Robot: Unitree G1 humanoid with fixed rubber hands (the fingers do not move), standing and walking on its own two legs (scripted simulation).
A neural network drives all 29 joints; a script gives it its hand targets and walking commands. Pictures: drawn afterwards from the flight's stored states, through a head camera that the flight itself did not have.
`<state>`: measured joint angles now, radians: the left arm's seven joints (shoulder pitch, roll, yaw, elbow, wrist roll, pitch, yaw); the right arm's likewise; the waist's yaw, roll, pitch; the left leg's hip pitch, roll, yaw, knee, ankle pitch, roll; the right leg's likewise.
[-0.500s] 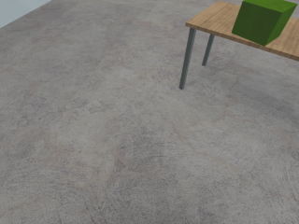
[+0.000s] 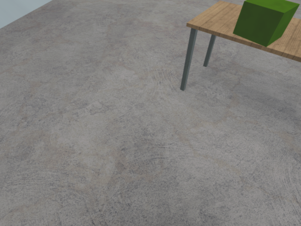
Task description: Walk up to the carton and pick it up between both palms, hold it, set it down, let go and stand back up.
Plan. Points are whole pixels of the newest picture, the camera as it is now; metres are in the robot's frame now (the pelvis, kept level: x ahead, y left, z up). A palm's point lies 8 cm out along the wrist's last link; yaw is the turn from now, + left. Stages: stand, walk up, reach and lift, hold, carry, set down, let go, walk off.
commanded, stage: stand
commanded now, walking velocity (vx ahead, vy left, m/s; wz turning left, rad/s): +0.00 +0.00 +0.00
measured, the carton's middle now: (263, 19) +1.27 -0.75 -0.01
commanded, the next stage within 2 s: walk up in 1.22 s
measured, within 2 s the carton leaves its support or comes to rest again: neither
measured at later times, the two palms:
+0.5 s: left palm out of the picture +0.02 +0.22 -0.14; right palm out of the picture +0.01 -0.23 -0.14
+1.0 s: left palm out of the picture +0.01 +0.22 -0.14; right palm out of the picture +0.01 -0.23 -0.14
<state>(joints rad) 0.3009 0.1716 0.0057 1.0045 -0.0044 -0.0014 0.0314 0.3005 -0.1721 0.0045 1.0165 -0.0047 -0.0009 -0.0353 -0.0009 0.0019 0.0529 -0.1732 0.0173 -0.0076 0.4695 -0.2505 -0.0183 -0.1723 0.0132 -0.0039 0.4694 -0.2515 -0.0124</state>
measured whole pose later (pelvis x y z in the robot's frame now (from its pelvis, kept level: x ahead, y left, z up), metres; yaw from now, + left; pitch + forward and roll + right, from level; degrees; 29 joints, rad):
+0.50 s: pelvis +0.01 +0.00 +0.00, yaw +0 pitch -3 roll +0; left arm 0.30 0.16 0.00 1.03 -0.01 -0.01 0.04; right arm 0.29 -0.16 0.01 1.05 0.00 0.00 -0.04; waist 0.00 0.00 0.06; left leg -0.16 0.02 -0.01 0.46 -0.25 -0.02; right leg -0.16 0.02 0.00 0.45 -0.25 -0.02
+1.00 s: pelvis +0.01 +0.00 +0.00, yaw +0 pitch -3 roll +0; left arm 0.30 0.15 0.00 1.05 -0.01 -0.01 0.04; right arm 0.29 -0.16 0.01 1.07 0.00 0.00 -0.04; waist 0.00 0.01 0.06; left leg -0.15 0.03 -0.01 0.44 -0.25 -0.03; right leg -0.15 0.02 0.00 0.44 -0.25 -0.02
